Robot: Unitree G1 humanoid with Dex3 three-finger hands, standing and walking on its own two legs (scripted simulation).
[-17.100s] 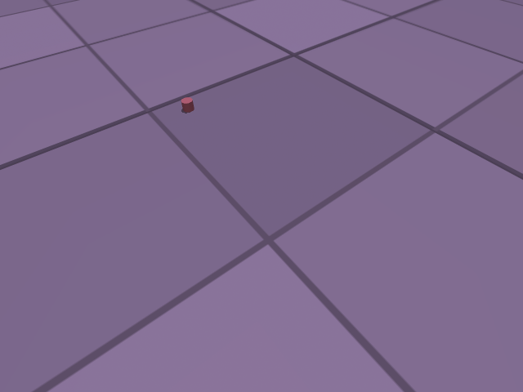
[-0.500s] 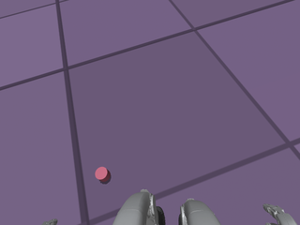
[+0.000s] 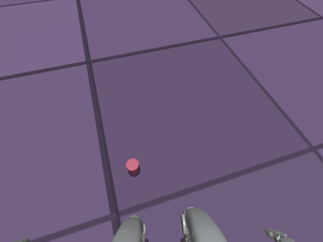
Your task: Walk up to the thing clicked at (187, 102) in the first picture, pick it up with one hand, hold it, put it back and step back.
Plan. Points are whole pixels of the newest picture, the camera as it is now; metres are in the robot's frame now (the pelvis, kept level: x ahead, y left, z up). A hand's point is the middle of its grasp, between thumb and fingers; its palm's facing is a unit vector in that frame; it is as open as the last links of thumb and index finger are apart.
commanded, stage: walk up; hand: left
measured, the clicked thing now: (133, 166) +0.55 +0.18 -0.70
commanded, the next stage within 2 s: none
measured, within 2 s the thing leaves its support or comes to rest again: neither
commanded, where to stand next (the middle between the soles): +0.13 -0.02 m, yaw -5 degrees
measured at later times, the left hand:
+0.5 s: hand out of the picture +0.04 +0.32 -0.13, palm faces -0.10 -0.92 -0.38, open 7.4 cm
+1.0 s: hand out of the picture +0.11 +0.26 -0.12, palm faces -0.13 -0.91 -0.40, open 7.4 cm
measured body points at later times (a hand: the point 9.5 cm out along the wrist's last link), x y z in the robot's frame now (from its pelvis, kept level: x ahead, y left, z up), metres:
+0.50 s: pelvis +0.01 +0.04 +0.02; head +0.03 +0.05 +0.47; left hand +0.05 +0.37 -0.10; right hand +0.04 -0.31 -0.08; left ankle +0.11 +0.14 -0.70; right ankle -0.07 -0.08 -0.69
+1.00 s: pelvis +0.03 +0.00 +0.02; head +0.06 -0.03 +0.47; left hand +0.12 +0.30 -0.09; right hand +0.07 -0.33 -0.11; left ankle +0.08 +0.13 -0.69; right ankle +0.02 -0.13 -0.70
